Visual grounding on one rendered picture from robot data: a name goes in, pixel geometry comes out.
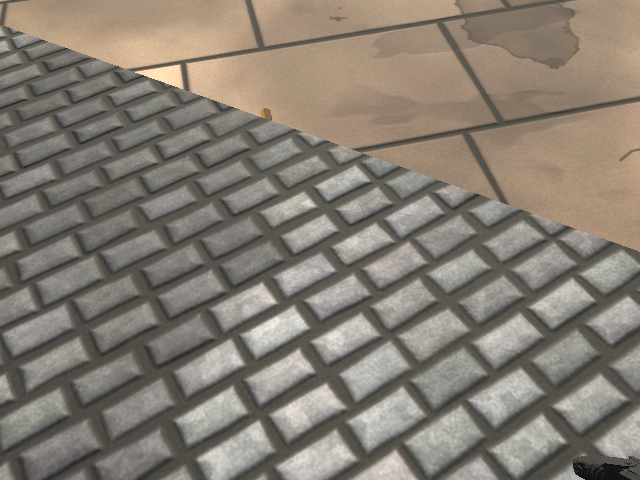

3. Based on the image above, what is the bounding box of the robot right hand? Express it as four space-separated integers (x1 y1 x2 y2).
573 456 640 480

